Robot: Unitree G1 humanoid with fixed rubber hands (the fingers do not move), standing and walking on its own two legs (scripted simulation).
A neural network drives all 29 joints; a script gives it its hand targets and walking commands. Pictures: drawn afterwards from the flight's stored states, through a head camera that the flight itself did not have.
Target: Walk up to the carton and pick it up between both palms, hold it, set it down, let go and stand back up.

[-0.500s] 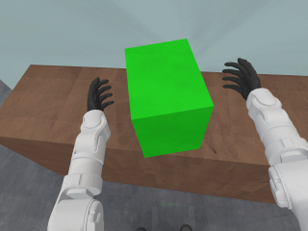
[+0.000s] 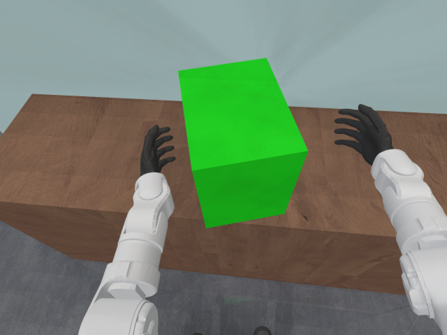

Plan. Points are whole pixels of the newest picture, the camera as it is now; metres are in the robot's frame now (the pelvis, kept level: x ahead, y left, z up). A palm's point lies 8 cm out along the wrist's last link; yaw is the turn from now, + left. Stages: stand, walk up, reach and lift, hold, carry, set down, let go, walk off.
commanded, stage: set down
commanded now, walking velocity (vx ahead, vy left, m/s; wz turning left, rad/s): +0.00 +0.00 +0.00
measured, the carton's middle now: (234, 147) +0.50 +0.05 -0.03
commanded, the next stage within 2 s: none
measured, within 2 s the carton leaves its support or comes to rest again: neither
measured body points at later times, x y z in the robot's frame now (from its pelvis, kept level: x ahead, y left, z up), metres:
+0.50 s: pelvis +0.00 +0.00 +0.00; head +0.05 -0.01 +0.44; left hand +0.31 +0.19 +0.01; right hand +0.37 -0.23 +0.00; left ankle +0.00 +0.15 -0.74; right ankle +0.05 -0.08 -0.74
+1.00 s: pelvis +0.01 +0.00 -0.01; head +0.06 +0.00 +0.43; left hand +0.27 +0.17 -0.04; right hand +0.29 -0.26 -0.05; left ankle +0.00 +0.15 -0.74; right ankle +0.05 -0.08 -0.74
